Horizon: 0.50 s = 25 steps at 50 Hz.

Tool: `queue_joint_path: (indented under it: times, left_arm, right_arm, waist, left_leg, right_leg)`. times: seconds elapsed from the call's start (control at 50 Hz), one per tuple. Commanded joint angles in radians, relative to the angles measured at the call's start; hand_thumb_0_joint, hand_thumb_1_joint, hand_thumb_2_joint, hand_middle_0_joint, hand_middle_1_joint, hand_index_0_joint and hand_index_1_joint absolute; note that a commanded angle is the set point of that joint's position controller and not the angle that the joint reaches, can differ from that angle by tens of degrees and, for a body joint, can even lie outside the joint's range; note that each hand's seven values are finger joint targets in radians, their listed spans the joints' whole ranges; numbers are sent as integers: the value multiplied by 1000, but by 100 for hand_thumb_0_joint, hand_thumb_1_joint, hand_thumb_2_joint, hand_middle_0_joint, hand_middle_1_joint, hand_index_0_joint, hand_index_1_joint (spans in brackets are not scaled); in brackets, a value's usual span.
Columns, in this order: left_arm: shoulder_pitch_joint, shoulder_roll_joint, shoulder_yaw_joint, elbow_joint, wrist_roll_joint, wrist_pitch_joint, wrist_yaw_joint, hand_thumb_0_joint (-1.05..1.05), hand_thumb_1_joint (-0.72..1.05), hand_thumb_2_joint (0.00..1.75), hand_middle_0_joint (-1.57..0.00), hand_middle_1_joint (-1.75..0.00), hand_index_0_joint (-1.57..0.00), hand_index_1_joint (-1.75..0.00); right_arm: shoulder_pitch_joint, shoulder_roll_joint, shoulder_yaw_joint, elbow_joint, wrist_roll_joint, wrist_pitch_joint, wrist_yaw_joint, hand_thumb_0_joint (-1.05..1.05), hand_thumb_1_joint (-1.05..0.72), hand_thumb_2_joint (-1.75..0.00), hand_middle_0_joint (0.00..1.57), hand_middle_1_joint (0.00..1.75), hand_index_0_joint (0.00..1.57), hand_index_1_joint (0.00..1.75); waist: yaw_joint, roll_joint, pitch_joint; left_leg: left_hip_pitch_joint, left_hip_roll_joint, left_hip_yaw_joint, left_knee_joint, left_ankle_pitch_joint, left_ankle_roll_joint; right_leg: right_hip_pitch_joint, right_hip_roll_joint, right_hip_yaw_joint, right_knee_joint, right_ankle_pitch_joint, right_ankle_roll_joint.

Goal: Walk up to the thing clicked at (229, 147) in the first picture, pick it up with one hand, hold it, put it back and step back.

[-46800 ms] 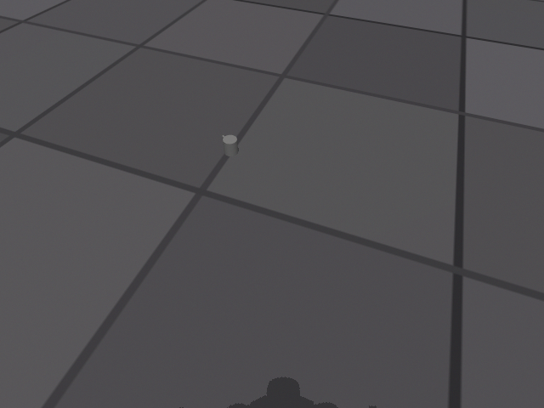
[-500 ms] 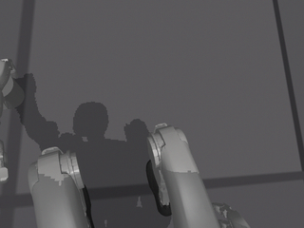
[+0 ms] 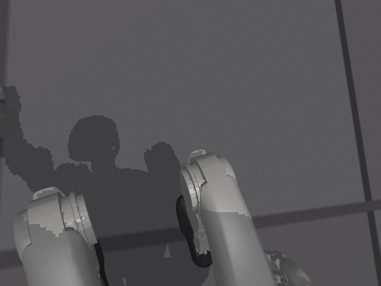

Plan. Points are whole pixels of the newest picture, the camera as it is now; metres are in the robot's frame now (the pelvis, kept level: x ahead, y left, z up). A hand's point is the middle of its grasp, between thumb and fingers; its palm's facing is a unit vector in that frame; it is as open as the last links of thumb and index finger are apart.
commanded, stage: rest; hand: left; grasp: from above
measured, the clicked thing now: out of the picture +0.49 +0.32 -0.23
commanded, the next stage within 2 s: open in 0.80 s
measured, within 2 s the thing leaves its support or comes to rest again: rests again in 0.40 s
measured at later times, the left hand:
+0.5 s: hand out of the picture +0.47 +0.30 -0.23, palm faces -0.47 -0.11 -0.88, open 9.8 cm
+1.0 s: hand out of the picture +0.47 +0.30 -0.23, palm faces -0.46 -0.11 -0.88, open 9.8 cm
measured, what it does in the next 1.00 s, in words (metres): stands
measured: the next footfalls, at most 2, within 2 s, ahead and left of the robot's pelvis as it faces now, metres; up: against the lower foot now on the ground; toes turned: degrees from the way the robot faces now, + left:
none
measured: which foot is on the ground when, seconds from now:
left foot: down 0.00-1.00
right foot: down 0.00-1.00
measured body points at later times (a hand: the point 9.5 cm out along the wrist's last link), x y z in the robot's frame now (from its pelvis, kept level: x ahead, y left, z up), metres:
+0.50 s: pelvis +0.01 +0.01 -0.01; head +0.28 +0.10 +0.34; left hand +0.49 +0.30 -0.18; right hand +0.04 -0.26 -0.09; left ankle +0.07 +0.14 -0.28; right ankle +0.10 -0.14 -0.28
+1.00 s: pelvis +0.00 +0.01 -0.01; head +0.27 +0.11 +0.33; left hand +0.49 +0.30 -0.18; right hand +0.03 -0.25 -0.08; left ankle +0.07 +0.14 -0.28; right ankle +0.10 -0.14 -0.28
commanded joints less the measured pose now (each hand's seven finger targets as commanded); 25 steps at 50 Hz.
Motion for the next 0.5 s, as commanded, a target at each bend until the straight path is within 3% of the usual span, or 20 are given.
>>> queue_joint_path:
  times: [0.0, 0.04, 0.06, 0.14, 0.2, 0.28, 0.36, 0.42, 0.46, 0.48]
  left_arm:
    - [-362, 262, 17, -131, -16, 11, 68, 0, 58, 90, -91, -91, -95, -86]
    - [-364, 270, 22, -110, -21, 16, 71, 0, 59, 90, -90, -92, -95, -87]
    - [-359, 296, 40, -121, -25, 18, 77, 0, 58, 89, -89, -91, -94, -86]
    - [-358, 280, 14, -85, -26, 20, 69, 0, 60, 89, -90, -92, -95, -86]
    - [-345, 320, 37, -93, -35, 12, 71, 0, 62, 92, -94, -92, -98, -87]
    - [-341, 317, 35, -94, -20, 0, 73, 0, 68, 93, -98, -91, -102, -87]
    - [-332, 332, 44, -105, -20, -10, 92, 0, 66, 92, -98, -90, -101, -86]
    - [-341, 323, 26, -94, -5, -10, 104, 0, 67, 92, -98, -89, -102, -85]
    - [-333, 349, 54, -103, -2, -10, 119, 0, 69, 91, -100, -87, -103, -83]
    - [-320, 331, 40, -71, -8, -7, 123, 0, 69, 92, -99, -89, -103, -85]
  right_arm:
    - [220, -265, -67, 4, -7, -4, -8, 0, -91, -90, 20, 30, 20, 30]
    - [223, -269, -65, 8, -10, -10, -5, 0, -90, -90, 20, 30, 20, 30]
    - [223, -278, -64, 4, -11, -11, -6, 0, -90, -90, 20, 30, 20, 30]
    - [222, -277, -49, 8, -15, -18, 5, 0, -90, -90, 20, 30, 20, 30]
    - [220, -288, -43, 1, -21, -26, 8, 0, -91, -90, 20, 30, 20, 30]
    - [216, -297, -34, -6, -28, -28, 12, 0, -91, -90, 20, 30, 20, 30]
    - [202, -309, -31, -13, -28, -31, 15, 0, -91, -90, 20, 30, 20, 30]
    - [198, -300, -21, -10, -35, -39, 24, 0, -91, -90, 20, 30, 20, 30]
    - [205, -313, -22, -14, -37, -37, 24, 0, -91, -90, 20, 30, 20, 30]
    - [200, -306, -18, -13, -39, -40, 29, 0, -91, -90, 20, 30, 20, 30]
  waist:
    - [-27, 394, -733]
    - [-33, 387, -707]
    - [-21, 399, -722]
    - [-44, 378, -704]
    - [-39, 396, -711]
    - [-51, 416, -694]
    - [-42, 438, -700]
    - [-64, 463, -685]
    - [-56, 468, -693]
    - [-61, 461, -685]
  left_leg:
    - [552, 6, 145, -220, 195, 57]
    - [540, 8, 143, -214, 191, 57]
    - [547, 7, 142, -214, 202, 57]
    - [534, 11, 132, -197, 206, 59]
    - [537, 14, 128, -193, 220, 57]
    - [550, 13, 124, -193, 216, 50]
    - [575, 15, 114, -193, 230, 45]
    - [592, 21, 108, -187, 242, 45]
    - [589, 18, 109, -189, 257, 42]
    - [579, 20, 108, -182, 247, 46]
  right_leg:
    - [344, 15, -156, -219, 279, -93]
    - [341, 18, -157, -220, 276, -92]
    - [349, 14, -159, -218, 283, -92]
    - [358, 22, -166, -208, 288, -92]
    - [387, 24, -169, -207, 302, -91]
    - [375, 26, -182, -200, 288, -97]
    - [358, 29, -193, -190, 298, -100]
    - [353, 34, -195, -179, 319, -96]
    - [365, 29, -198, -181, 326, -97]
    - [363, 31, -195, -178, 327, -94]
